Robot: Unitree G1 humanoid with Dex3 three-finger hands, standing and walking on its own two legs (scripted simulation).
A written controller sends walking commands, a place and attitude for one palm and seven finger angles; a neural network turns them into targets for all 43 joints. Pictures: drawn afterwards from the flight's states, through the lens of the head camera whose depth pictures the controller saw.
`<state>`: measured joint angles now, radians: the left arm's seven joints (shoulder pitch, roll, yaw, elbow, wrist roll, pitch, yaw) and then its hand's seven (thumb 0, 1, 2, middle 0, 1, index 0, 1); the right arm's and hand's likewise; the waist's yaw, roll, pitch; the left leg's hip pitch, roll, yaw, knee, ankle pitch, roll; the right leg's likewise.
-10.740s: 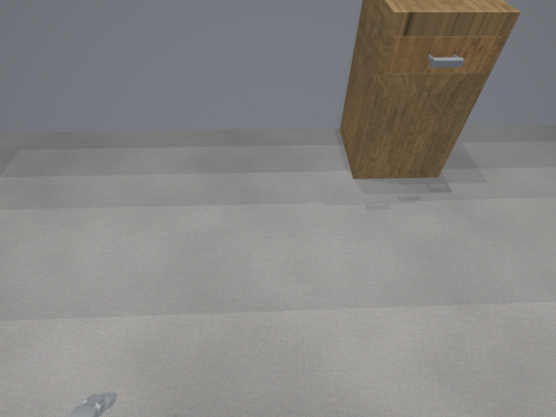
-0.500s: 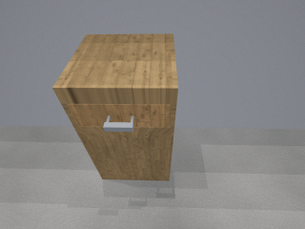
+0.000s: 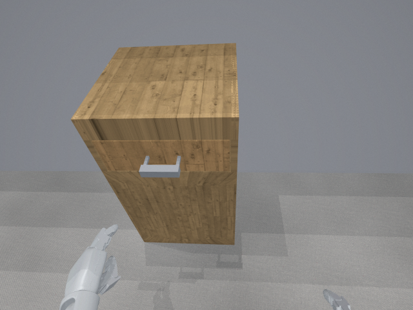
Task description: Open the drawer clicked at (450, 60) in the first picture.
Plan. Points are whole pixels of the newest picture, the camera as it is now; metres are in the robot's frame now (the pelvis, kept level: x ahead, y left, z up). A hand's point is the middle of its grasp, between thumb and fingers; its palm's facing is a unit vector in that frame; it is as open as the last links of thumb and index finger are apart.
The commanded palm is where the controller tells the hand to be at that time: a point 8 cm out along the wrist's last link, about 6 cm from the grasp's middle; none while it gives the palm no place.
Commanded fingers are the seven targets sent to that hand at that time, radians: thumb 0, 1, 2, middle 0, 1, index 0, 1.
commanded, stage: raise the hand with hooked fingers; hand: left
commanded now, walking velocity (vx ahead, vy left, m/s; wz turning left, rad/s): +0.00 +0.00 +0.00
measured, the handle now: (161, 165) +0.54 +0.18 -0.10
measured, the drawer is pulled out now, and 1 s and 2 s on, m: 0.00 0.00 0.00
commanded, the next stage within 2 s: move the hooked fingers above the handle in 1.70 s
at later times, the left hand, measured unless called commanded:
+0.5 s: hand (96, 256) +0.22 +0.24 +0.00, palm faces +0.18 -0.02 -0.98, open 10.2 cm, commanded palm +0.18 +0.24 +0.03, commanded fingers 0.00 0.06 0.54 -0.26 -0.84 -0.26 -0.84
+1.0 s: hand (84, 218) +0.27 +0.26 +0.05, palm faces +0.14 -0.06 -0.99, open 13.0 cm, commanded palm +0.24 +0.26 +0.10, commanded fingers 0.00 -0.50 0.30 -0.30 -1.20 -0.30 -1.20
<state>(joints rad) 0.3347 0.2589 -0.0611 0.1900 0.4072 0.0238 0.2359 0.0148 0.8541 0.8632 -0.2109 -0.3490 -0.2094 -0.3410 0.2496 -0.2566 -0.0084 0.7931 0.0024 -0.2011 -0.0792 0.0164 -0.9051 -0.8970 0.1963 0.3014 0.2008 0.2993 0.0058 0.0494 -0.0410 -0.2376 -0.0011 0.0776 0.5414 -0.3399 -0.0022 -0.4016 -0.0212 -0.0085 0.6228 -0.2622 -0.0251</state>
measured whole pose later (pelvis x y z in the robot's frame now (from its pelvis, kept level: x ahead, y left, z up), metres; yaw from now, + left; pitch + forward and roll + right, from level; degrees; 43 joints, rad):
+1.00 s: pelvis +0.00 +0.02 -0.01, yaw +1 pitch +4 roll +1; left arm 0.08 0.40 -0.05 0.05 1.00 0.03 0.31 0.00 -0.30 0.38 -0.31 -1.08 -0.31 -1.07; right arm 0.12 -0.27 -0.05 0.62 -0.03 0.08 -0.02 0.02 -0.91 -0.90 0.19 0.30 0.20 0.30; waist 0.06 0.06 -0.04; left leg -0.33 -0.01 0.06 0.63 -0.38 0.02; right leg -0.46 -0.03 -0.02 0.66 -0.27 0.00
